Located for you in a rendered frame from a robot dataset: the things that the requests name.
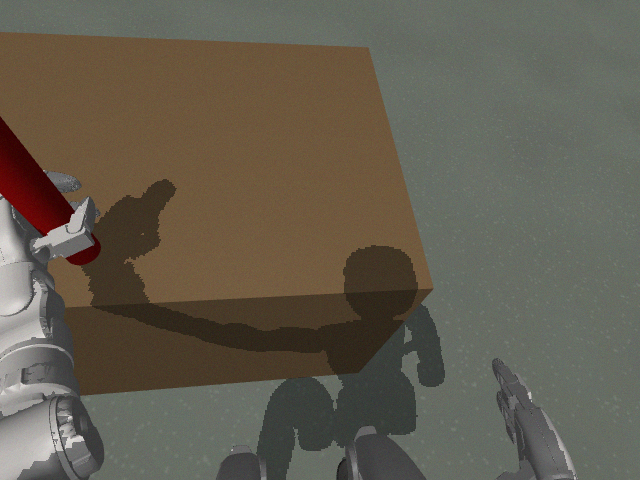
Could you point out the can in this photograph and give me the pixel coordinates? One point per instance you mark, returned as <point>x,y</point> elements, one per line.
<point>25,185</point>

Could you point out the left robot hand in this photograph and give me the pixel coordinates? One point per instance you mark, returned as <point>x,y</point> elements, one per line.
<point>20,241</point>

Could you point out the left robot arm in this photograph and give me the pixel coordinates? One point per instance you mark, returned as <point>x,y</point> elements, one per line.
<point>45,430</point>

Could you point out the right robot hand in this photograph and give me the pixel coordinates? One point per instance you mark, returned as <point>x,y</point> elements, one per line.
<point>541,450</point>

